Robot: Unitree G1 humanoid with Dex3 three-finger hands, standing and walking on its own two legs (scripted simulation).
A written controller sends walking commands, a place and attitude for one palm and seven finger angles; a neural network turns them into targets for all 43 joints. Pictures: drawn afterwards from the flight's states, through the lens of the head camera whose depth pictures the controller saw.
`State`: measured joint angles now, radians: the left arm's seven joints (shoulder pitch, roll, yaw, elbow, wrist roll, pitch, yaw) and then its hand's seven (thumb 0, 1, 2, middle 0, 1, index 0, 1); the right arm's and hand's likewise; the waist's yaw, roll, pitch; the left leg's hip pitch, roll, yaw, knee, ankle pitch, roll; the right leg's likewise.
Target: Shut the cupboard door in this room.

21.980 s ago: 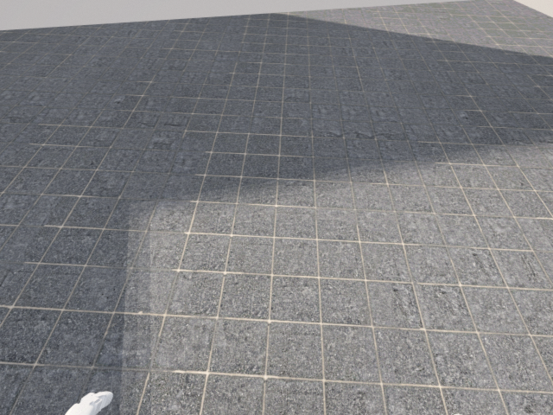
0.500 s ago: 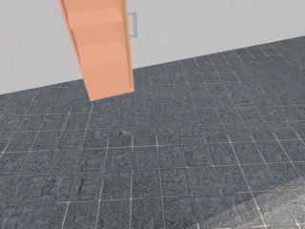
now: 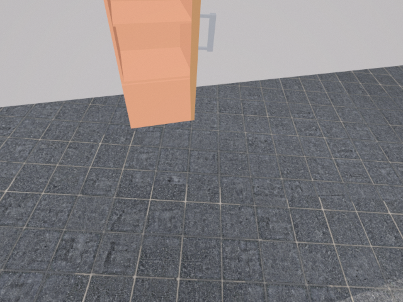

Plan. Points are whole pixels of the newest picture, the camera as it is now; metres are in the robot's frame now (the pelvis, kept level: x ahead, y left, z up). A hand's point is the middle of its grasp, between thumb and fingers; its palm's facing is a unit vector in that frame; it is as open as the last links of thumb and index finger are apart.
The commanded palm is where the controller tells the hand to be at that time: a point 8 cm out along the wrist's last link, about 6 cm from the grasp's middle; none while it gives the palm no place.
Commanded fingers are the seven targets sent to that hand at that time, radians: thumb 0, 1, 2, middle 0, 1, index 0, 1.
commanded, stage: turn or walk to find it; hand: left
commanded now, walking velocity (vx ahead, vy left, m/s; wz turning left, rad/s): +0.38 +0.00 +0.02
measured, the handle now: (206, 33) +1.05 +0.07 +0.06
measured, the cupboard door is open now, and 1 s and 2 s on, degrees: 77 77 77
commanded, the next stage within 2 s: stand and wait in 0.66 s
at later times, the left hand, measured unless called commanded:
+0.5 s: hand (163, 210) +0.38 +0.13 -0.16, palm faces -0.04 -0.98 -0.21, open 7.4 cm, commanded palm none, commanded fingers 0.00 0.90 0.90 -0.20 -0.30 -0.20 -0.30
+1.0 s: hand (156, 222) +0.35 +0.15 -0.18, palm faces +0.12 -0.98 -0.13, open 7.4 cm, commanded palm none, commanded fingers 0.00 0.90 0.90 -0.20 -0.30 -0.20 -0.30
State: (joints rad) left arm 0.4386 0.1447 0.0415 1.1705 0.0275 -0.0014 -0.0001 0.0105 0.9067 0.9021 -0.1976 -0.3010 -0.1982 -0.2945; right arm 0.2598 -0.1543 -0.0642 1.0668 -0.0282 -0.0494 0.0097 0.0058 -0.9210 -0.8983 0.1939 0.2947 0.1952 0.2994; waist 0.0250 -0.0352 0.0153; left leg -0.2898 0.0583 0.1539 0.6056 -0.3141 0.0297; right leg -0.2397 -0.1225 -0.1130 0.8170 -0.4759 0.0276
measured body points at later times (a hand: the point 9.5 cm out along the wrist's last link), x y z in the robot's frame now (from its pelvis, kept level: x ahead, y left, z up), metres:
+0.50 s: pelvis +0.23 -0.04 -0.01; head +0.27 -0.06 +0.43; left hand +0.38 +0.18 -0.14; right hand +0.12 -0.24 -0.17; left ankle +0.05 +0.09 -0.65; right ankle +0.34 -0.12 -0.73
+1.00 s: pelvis +0.41 +0.00 +0.00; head +0.43 +0.02 +0.45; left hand +0.34 +0.20 -0.17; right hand +0.54 -0.20 -0.14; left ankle +0.46 +0.10 -0.73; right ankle +0.35 -0.13 -0.70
